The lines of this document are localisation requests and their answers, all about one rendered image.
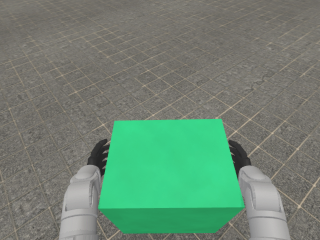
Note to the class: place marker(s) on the left robot hand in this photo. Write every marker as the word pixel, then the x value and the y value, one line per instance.
pixel 97 156

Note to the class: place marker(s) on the carton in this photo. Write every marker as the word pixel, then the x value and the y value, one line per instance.
pixel 170 176

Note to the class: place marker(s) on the right robot forearm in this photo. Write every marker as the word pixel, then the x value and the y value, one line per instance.
pixel 264 207

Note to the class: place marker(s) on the right robot hand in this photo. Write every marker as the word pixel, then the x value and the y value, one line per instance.
pixel 240 156

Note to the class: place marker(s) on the left robot forearm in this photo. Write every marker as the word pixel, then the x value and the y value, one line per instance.
pixel 80 205

